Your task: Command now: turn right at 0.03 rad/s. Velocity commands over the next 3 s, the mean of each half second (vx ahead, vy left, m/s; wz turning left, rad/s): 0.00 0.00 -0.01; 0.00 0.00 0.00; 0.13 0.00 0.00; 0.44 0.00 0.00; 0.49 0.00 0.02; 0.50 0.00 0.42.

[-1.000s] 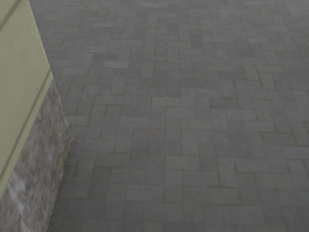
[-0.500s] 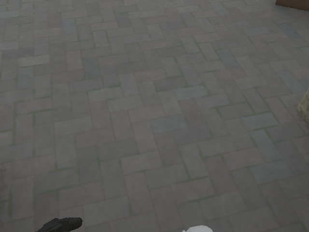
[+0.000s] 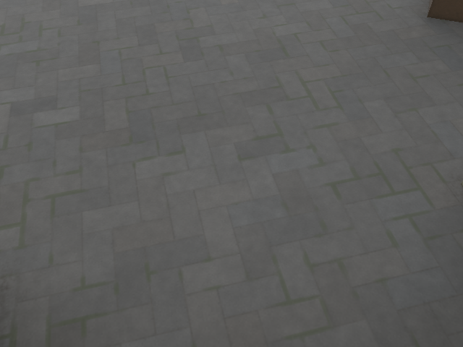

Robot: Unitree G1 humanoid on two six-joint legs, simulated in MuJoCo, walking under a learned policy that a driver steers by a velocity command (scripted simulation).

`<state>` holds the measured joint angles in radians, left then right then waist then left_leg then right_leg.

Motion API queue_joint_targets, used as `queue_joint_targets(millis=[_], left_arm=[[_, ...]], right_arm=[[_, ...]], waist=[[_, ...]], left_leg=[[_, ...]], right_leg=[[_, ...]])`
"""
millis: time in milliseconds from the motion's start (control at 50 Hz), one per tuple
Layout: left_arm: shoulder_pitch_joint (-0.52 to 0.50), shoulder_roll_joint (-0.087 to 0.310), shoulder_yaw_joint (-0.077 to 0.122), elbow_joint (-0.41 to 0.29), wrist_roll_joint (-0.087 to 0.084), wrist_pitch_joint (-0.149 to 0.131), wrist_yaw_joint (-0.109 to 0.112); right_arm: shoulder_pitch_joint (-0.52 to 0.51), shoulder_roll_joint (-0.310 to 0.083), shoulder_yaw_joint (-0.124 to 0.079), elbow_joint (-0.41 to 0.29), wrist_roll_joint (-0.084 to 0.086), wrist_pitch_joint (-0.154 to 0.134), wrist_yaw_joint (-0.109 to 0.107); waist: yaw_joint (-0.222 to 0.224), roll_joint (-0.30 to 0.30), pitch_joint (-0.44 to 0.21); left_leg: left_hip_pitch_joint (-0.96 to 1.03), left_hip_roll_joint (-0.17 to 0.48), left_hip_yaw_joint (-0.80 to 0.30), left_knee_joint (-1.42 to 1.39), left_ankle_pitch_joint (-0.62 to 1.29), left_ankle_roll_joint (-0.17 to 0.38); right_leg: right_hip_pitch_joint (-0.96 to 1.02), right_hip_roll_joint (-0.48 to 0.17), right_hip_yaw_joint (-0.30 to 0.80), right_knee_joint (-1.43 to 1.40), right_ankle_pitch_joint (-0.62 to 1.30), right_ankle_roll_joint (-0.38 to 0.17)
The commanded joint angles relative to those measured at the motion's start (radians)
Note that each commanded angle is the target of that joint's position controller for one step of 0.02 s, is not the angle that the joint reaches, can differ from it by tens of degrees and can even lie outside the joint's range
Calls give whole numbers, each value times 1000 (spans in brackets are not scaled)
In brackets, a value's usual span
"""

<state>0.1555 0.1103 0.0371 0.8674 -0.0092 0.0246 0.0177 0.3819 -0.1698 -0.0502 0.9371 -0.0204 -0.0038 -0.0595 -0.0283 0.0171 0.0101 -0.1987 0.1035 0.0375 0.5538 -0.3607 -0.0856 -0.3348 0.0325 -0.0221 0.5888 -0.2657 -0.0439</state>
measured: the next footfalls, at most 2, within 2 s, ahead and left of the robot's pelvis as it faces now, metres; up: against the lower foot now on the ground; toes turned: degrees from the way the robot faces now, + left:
left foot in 1.90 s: +0.46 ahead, +0.13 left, +0.00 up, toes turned +0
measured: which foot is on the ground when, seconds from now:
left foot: down 0.00-1.00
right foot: down 0.00-1.00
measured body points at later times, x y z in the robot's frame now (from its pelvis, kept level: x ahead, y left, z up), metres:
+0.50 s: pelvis +0.02 +0.01 +0.00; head +0.03 +0.01 +0.45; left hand +0.12 +0.23 -0.15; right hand -0.02 -0.21 -0.15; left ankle -0.05 +0.17 -0.73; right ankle +0.03 -0.09 -0.73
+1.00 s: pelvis +0.02 +0.02 +0.00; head +0.03 +0.02 +0.45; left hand +0.10 +0.25 -0.15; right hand -0.04 -0.19 -0.15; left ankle -0.05 +0.17 -0.73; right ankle +0.03 -0.09 -0.73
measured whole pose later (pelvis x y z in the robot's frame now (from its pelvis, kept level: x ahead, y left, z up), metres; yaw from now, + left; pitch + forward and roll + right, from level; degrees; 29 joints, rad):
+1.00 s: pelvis +0.02 +0.02 +0.00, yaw -2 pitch -1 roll +0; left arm 0.12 0.14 0.07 1.08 -0.02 0.05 0.04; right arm 0.43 -0.11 -0.04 1.04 0.00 -0.02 -0.04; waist -0.02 0.00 0.04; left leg -0.11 0.08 0.08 0.51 -0.38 -0.05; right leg -0.26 0.01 0.02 0.57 -0.28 -0.01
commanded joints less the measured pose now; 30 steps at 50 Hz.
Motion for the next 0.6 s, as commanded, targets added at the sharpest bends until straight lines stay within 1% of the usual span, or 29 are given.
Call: queue_joint_targets(millis=[20,120,140,180,260,380,480,500,600], left_arm=[[-34,98,25,-32,-3,-11,8],[-23,96,32,16,-7,-2,11],[-27,97,33,16,-6,-1,10],[-23,97,35,31,-7,3,12],[-21,93,36,55,-10,10,16],[-30,103,38,85,-10,16,18],[-32,106,39,109,-11,21,22],[-29,107,39,116,-7,21,21],[-36,109,38,136,-8,23,22]], right_arm=[[103,-57,-14,0,5,-11,-1],[112,-53,-15,26,8,-9,0],[103,-70,-20,32,12,-9,-2],[105,-60,-18,40,11,-9,-2],[110,-50,-14,61,13,-8,-1],[111,-51,-13,82,14,-10,-1],[119,-39,-11,99,13,-13,1],[127,-37,-11,95,16,-15,4],[132,-32,-11,95,15,-17,4]], waist=[[-10,-44,-65],[-9,-13,-33],[-5,0,-24],[-3,-8,-25],[3,-10,-5],[7,-9,14],[8,-10,19],[5,7,14],[7,-9,36]], left_leg=[[-59,-11,24,-55,109,5],[-66,-8,36,-67,113,6],[-74,-11,38,-65,121,11],[-71,-9,38,-66,132,14],[-77,-9,40,-76,134,19],[-73,-10,43,-91,142,23],[-65,-12,44,-106,142,26],[-56,-15,51,-107,125,29],[-62,-15,48,-121,119,33]], right_leg=[[149,-98,143,-110,312,-42],[150,-77,111,-85,337,-43],[151,-74,107,-76,351,-45],[156,-69,99,-68,358,-44],[160,-60,88,-63,346,-37],[164,-57,84,-66,334,-29],[172,-56,81,-73,320,-22],[173,-57,82,-74,294,-21],[164,-55,79,-83,270,-15]])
